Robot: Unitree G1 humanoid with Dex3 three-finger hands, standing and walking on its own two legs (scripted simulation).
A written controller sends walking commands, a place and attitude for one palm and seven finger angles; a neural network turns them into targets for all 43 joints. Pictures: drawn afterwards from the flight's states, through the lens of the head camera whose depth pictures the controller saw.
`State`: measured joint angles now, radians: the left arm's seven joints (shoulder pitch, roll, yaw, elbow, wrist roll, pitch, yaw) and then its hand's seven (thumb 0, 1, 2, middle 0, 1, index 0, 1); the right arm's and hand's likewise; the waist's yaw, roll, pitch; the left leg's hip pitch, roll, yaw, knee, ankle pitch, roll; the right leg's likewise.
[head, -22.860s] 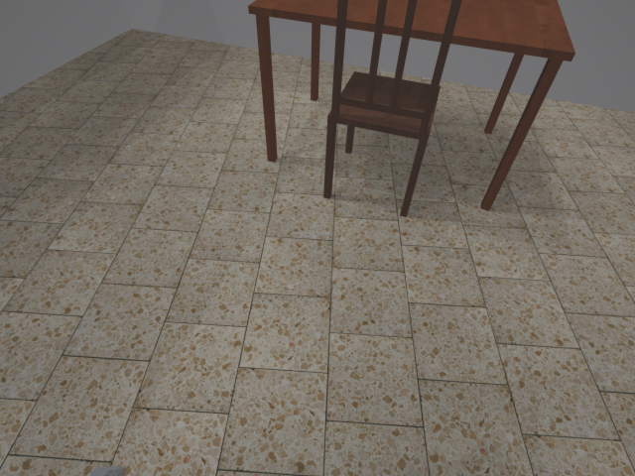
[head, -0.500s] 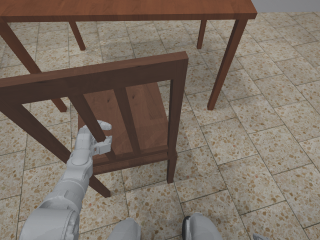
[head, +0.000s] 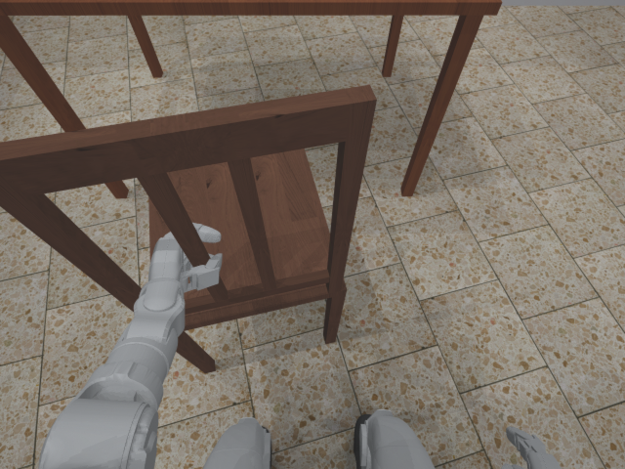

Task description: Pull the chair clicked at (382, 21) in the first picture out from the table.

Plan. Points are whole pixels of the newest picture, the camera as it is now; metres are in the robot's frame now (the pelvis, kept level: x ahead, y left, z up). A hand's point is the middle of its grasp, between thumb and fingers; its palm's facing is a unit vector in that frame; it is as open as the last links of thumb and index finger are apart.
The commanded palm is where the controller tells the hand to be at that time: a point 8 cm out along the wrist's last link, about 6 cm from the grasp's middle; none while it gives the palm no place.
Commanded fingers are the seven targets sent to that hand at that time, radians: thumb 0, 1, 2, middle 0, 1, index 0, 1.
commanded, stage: step backward, pulling the chair out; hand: left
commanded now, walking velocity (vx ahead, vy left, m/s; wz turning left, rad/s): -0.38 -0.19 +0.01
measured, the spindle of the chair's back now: (195, 250) +0.40 +0.18 -0.04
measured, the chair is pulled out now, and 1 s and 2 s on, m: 0.43 0.54 0.57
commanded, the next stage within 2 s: stop walking, hand still on the chair in 1.30 s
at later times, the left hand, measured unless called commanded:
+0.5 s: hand (203, 314) +0.31 +0.16 -0.05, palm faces +0.11 -0.97 -0.23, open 5.9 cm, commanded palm +0.31 +0.21 -0.05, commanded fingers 0.00 0.90 0.90 -0.50 -1.45 -0.50 -1.45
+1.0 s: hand (197, 340) +0.27 +0.16 -0.05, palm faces +0.14 -0.97 -0.21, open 5.9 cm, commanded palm +0.28 +0.21 -0.05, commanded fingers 0.00 0.90 0.90 -0.50 -1.45 -0.50 -1.45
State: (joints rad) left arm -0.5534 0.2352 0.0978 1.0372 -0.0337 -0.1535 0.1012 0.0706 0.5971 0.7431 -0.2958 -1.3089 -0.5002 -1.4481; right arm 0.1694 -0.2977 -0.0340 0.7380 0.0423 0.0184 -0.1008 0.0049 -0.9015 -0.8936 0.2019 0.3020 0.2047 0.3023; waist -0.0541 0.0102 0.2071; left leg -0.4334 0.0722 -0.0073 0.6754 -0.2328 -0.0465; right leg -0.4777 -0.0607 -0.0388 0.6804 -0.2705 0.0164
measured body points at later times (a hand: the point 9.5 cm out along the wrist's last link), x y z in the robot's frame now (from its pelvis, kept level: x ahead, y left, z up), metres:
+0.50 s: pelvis -0.06 -0.02 +0.00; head +0.02 -0.03 +0.44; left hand +0.30 +0.21 -0.04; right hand +0.03 -0.29 -0.14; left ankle +0.00 +0.14 -0.72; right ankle +0.04 -0.14 -0.72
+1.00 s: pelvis -0.07 -0.02 +0.00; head -0.01 -0.04 +0.45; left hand +0.26 +0.21 -0.04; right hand +0.00 -0.29 -0.14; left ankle -0.06 +0.13 -0.72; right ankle -0.01 -0.15 -0.72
